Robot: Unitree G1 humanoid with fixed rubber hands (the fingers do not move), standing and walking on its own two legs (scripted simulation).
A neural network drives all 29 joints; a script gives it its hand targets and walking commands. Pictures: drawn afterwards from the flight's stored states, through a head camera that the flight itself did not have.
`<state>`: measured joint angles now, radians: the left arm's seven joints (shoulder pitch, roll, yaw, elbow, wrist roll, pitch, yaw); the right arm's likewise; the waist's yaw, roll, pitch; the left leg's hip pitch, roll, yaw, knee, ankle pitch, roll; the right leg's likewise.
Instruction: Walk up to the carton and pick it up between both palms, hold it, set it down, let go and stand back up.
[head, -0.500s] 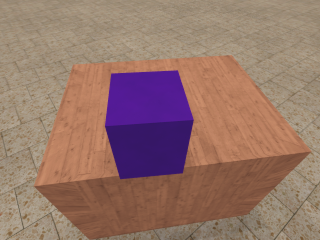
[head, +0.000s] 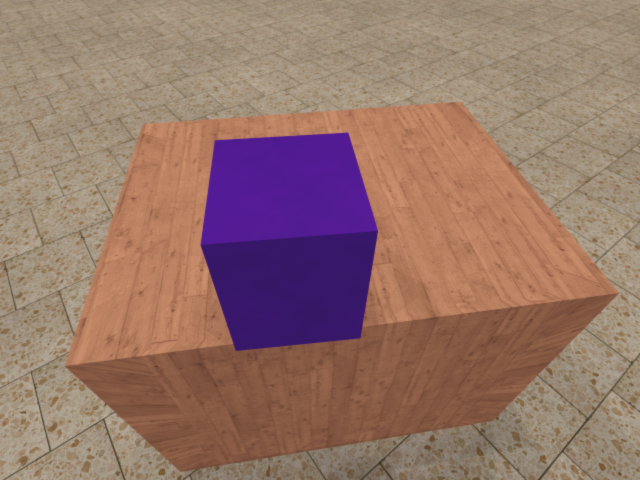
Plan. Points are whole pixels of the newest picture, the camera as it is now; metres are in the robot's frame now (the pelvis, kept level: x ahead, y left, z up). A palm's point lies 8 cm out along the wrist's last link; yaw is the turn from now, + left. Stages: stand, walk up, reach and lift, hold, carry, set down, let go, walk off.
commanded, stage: stand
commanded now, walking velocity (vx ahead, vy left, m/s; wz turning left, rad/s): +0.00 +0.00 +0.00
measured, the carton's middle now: (291, 243) +0.43 +0.06 +0.04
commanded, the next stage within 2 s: none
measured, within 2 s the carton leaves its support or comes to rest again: neither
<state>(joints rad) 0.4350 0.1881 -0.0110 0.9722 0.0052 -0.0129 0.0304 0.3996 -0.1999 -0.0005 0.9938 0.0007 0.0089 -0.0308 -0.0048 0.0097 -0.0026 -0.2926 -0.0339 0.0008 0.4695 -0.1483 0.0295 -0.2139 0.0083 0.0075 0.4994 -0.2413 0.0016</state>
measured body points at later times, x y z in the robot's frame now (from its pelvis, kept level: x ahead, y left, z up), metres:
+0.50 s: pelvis +0.03 -0.01 +0.00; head +0.03 -0.01 +0.45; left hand +0.04 +0.22 -0.15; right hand +0.02 -0.24 -0.15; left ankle +0.08 +0.10 -0.74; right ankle +0.02 -0.12 -0.74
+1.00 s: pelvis +0.06 -0.02 +0.01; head +0.06 -0.02 +0.46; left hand +0.06 +0.21 -0.15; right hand +0.06 -0.24 -0.15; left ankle +0.08 +0.10 -0.74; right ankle +0.02 -0.12 -0.74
